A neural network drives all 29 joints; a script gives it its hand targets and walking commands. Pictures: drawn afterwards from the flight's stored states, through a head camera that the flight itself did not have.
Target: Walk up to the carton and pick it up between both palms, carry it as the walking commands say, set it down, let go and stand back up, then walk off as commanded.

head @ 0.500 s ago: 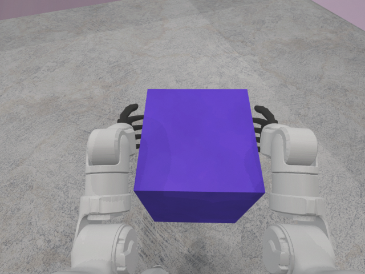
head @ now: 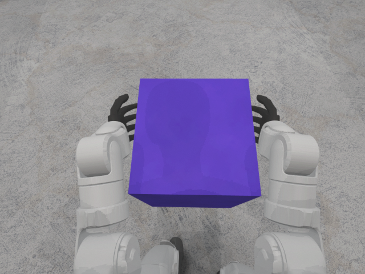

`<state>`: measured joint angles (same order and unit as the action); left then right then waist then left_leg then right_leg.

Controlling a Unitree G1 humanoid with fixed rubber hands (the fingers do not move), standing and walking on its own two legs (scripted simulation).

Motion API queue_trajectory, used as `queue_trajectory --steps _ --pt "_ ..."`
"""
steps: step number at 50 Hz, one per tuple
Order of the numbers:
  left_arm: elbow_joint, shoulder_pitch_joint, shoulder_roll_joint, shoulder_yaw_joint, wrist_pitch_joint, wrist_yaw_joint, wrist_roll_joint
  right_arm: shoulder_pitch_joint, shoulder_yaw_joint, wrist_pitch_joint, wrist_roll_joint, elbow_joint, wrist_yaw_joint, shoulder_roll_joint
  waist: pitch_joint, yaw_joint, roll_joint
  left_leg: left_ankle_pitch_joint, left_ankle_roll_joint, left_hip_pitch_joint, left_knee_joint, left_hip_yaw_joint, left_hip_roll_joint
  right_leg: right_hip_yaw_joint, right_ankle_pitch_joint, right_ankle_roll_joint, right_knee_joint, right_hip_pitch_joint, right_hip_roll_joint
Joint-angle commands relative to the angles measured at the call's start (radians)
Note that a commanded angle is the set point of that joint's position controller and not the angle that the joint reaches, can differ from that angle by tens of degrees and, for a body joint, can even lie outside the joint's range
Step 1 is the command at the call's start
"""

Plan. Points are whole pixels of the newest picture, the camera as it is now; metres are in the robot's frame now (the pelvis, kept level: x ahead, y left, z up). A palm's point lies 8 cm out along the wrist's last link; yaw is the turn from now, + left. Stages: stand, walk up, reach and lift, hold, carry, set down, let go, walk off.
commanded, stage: carry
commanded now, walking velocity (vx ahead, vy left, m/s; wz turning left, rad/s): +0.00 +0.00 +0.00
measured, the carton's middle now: (192, 153) +0.36 +0.01 +0.01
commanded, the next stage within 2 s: none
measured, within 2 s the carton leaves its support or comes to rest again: neither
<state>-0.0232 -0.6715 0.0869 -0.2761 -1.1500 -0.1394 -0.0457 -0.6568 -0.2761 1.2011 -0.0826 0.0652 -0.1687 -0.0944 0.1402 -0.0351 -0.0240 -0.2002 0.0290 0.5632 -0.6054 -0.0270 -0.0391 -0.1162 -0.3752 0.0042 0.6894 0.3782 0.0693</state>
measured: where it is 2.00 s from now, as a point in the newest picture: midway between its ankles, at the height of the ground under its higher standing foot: outside the picture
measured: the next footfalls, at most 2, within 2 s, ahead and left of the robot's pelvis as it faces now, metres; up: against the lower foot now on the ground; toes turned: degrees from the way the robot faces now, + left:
left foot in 0.88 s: +0.00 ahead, +0.10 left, +0.00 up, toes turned -2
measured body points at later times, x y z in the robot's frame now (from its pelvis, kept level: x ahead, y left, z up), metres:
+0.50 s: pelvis -0.04 +0.01 +0.00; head -0.09 +0.02 +0.45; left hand +0.32 +0.15 +0.14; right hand +0.30 -0.15 +0.14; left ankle +0.12 +0.09 -0.72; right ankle -0.01 -0.12 -0.72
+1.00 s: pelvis -0.07 +0.00 +0.01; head -0.05 +0.01 +0.46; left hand +0.30 +0.15 +0.11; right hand +0.30 -0.15 +0.11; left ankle -0.03 +0.10 -0.72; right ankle -0.06 -0.08 -0.72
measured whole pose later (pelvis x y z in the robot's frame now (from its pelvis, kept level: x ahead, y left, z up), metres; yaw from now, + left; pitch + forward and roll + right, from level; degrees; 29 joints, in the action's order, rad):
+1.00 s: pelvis -0.07 +0.00 +0.01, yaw -1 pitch +4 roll +1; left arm 0.23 -0.71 0.02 -0.25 -1.19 -0.11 -0.09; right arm -0.71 -0.22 1.19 -0.09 -0.26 -0.14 -0.04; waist -0.04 0.00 0.04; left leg -0.23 0.03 0.41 -0.58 -0.06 -0.01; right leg -0.13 -0.29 -0.05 0.61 0.39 0.02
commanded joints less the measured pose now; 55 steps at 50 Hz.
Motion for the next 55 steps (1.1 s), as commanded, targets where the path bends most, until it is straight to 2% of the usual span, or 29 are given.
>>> queue_trajectory --steps 1,3,4,5,9,11,14,21,23,25,26,27,28,29,32,33,34,36,37,38,40,42,44,45,47,48,50,51,55 --pt "-0.037 -0.679 0.997 0.769 -0.030 0.250 0.407 -0.761 0.762 -0.029 0.405 0.056 0.247 -0.923 -0.726 0.034 0.088 0.182 0.041 -0.368 0.069 0.020 0.075 0.093 0.459 -0.060 -0.041 -0.193 0.132" --pt "-0.060 -0.634 0.961 0.754 -0.026 0.241 0.385 -0.703 0.755 -0.024 0.419 0.021 0.260 -0.909 -0.775 0.037 -0.137 0.414 0.101 -0.533 0.159 0.262 0.290 0.042 -0.042 -0.015 0.075 -0.019 0.008" --pt "-0.067 -0.639 0.962 0.741 -0.030 0.237 0.383 -0.671 0.749 -0.014 0.427 -0.005 0.267 -0.935 -0.773 0.038 -0.175 0.239 0.122 -0.533 0.237 0.325 0.341 0.044 -0.218 -0.015 0.085 -0.026 -0.034" --pt "-0.043 -0.610 0.962 0.738 -0.039 0.240 0.378 -0.656 0.727 -0.014 0.411 -0.023 0.270 -0.925 -0.768 0.031 -0.181 0.070 0.132 -0.485 0.276 0.346 0.354 0.052 -0.212 -0.024 0.052 -0.051 -0.051" --pt "0.052 -0.653 0.998 0.713 -0.040 0.256 0.382 -0.779 0.728 -0.017 0.408 -0.013 0.267 -0.935 -0.742 0.021 -0.068 -0.136 0.010 -0.303 0.298 0.136 0.213 0.051 -0.046 -0.061 -0.156 -0.253 -0.022" --pt "0.114 -0.606 1.008 0.702 -0.043 0.260 0.377 -0.786 0.726 -0.012 0.419 -0.024 0.273 -0.936 -0.668 0.019 0.014 -0.127 -0.057 -0.272 0.225 0.030 0.121 0.168 -0.107 -0.090 -0.250 -0.198 0.052" --pt "0.101 -0.720 1.025 0.725 -0.044 0.267 0.409 -0.836 0.696 -0.024 0.411 -0.040 0.271 -0.929 -0.628 0.035 0.048 -0.130 -0.019 -0.351 0.172 0.057 0.131 0.175 -0.154 -0.068 -0.278 -0.051 0.089" --pt "0.267 -0.666 1.019 0.619 -0.071 0.269 0.364 -0.781 0.620 0.019 0.406 -0.217 0.289 -0.942 -0.570 0.046 0.125 -0.101 -0.039 -0.412 0.048 0.003 0.080 0.131 -0.258 -0.054 -0.293 0.091 0.095" --pt "0.267 -0.698 1.018 0.602 -0.073 0.265 0.348 -0.803 0.607 0.022 0.426 -0.247 0.306 -0.948 -0.489 0.045 0.034 -0.237 -0.033 -0.355 0.160 0.065 0.110 0.075 -0.277 -0.038 -0.218 0.120 0.025" --pt "0.310 -0.707 1.025 0.588 -0.078 0.261 0.336 -0.811 0.560 0.026 0.419 -0.291 0.314 -0.941 -0.454 0.040 -0.218 -0.534 -0.028 -0.184 0.463 0.253 0.239 -0.009 -0.198 -0.020 0.062 0.015 -0.079" --pt "0.255 -0.774 1.014 0.597 -0.065 0.258 0.362 -0.844 0.568 0.017 0.441 -0.273 0.316 -0.946 -0.491 0.027 -0.297 -0.628 -0.045 -0.112 0.561 0.271 0.272 -0.025 -0.168 -0.033 0.200 -0.086 -0.100" --pt "0.263 -0.825 1.048 0.611 -0.067 0.256 0.379 -0.854 0.540 0.017 0.433 -0.286 0.320 -0.955 -0.485 0.023 -0.335 -0.614 -0.070 -0.076 0.592 0.236 0.270 -0.044 -0.133 -0.033 0.243 -0.119 -0.112" --pt "0.249 -0.808 1.044 0.594 -0.060 0.252 0.376 -0.885 0.548 0.011 0.451 -0.260 0.320 -0.977 -0.500 0.022 -0.239 -0.528 -0.051 -0.110 0.541 0.218 0.267 -0.026 -0.104 -0.032 0.161 -0.126 -0.094" --pt "0.225 -0.821 1.064 0.595 -0.059 0.247 0.388 -0.872 0.544 0.010 0.453 -0.252 0.317 -0.996 -0.540 0.020 -0.226 -0.448 -0.042 -0.119 0.502 0.190 0.260 -0.007 -0.118 -0.047 0.090 -0.169 -0.087" --pt "0.249 -0.683 1.089 0.550 -0.063 0.247 0.384 -0.911 0.591 0.002 0.473 -0.121 0.289 -0.983 -0.673 0.017 -0.018 -0.197 -0.094 -0.260 0.305 0.039 0.150 0.044 -0.091 -0.079 -0.285 -0.263 -0.043" --pt "0.229 -0.697 1.095 0.544 -0.063 0.249 0.384 -0.897 0.590 0.004 0.467 -0.128 0.282 -1.018 -0.651 0.019 0.073 -0.135 -0.109 -0.193 0.226 0.032 0.117 0.201 -0.158 -0.112 -0.321 -0.302 0.063" --pt "0.253 -0.652 1.108 0.533 -0.068 0.256 0.381 -0.853 0.591 -0.001 0.448 -0.108 0.273 -0.998 -0.647 0.024 0.245 -0.116 -0.079 -0.134 0.065 0.019 0.099 0.365 -0.202 -0.125 -0.379 -0.267 0.189" --pt "0.258 -0.724 1.096 0.545 -0.067 0.269 0.396 -0.933 0.613 -0.003 0.448 -0.085 0.270 -0.993 -0.561 0.023 0.255 -0.068 -0.086 -0.126 -0.248 -0.037 0.032 0.357 -0.275 -0.164 -0.464 -0.058 0.253" --pt "0.231 -0.726 1.088 0.558 -0.071 0.275 0.404 -0.943 0.627 0.003 0.458 -0.078 0.266 -1.007 -0.552 0.025 0.200 -0.066 -0.073 -0.147 -0.302 -0.018 0.030 0.309 -0.195 -0.158 -0.456 -0.042 0.225" --pt "0.210 -0.736 1.099 0.566 -0.070 0.280 0.411 -0.911 0.627 -0.003 0.441 -0.073 0.261 -1.010 -0.571 0.025 0.168 -0.071 -0.058 -0.128 -0.294 -0.013 0.021 0.222 -0.053 -0.150 -0.411 -0.095 0.183" --pt "0.193 -0.757 1.093 0.576 -0.065 0.278 0.406 -0.912 0.627 -0.001 0.449 -0.085 0.258 -1.000 -0.571 0.020 0.114 -0.132 -0.038 -0.041 -0.239 0.021 0.030 0.232 0.235 -0.162 -0.322 -0.211 0.183" --pt "0.136 -0.849 1.085 0.593 -0.050 0.260 0.407 -0.989 0.647 -0.005 0.491 -0.060 0.263 -1.021 -0.610 0.035 0.134 -0.089 -0.021 -0.117 0.053 -0.007 0.048 0.126 0.762 -0.149 -0.144 -0.327 0.132" --pt "0.131 -0.742 1.049 0.567 -0.051 0.246 0.386 -0.915 0.647 0.002 0.496 -0.075 0.263 -1.034 -0.724 0.035 0.114 0.272 0.000 -0.327 0.156 0.033 0.115 0.110 0.713 -0.079 -0.084 -0.332 0.102" --pt "0.165 -0.616 1.048 0.546 -0.049 0.242 0.354 -0.788 0.612 0.003 0.459 -0.114 0.266 -1.023 -0.749 0.031 0.063 0.537 0.022 -0.453 0.080 0.090 0.177 0.133 0.596 -0.055 -0.066 -0.221 0.089" --pt "0.213 -0.588 1.021 0.533 -0.031 0.237 0.324 -0.687 0.549 -0.026 0.386 -0.219 0.266 -0.971 -0.805 0.036 -0.043 0.775 0.091 -0.598 0.013 0.137 0.252 0.133 0.412 -0.028 -0.079 -0.112 0.067" --pt "0.142 -0.538 1.030 0.571 -0.042 0.236 0.331 -0.591 0.566 -0.022 0.396 -0.207 0.271 -1.001 -0.813 0.041 -0.100 0.804 0.103 -0.562 -0.010 0.154 0.255 0.118 0.377 -0.031 -0.067 -0.132 0.064" --pt "0.371 -0.598 1.000 0.477 0.028 0.256 0.241 -0.637 0.449 -0.105 0.271 -0.377 0.271 -0.941 -0.804 0.036 -0.076 0.635 0.066 -0.415 -0.019 0.091 0.193 0.129 0.539 -0.038 -0.101 -0.257 0.085" --pt "0.155 -0.630 1.045 0.587 0.018 0.256 0.327 -0.719 0.584 -0.086 0.384 -0.134 0.273 -0.995 -0.788 0.036 -0.012 0.536 0.056 -0.394 -0.005 0.079 0.188 0.145 0.586 -0.058 -0.094 -0.261 0.088" --pt "0.035 -0.681 1.089 0.673 0.027 0.251 0.374 -0.799 0.646 -0.093 0.427 0.013 0.269 -1.008 -0.745 0.039 -0.005 0.353 0.050 -0.370 0.075 0.098 0.198 0.128 0.356 -0.063 -0.119 -0.226 0.052"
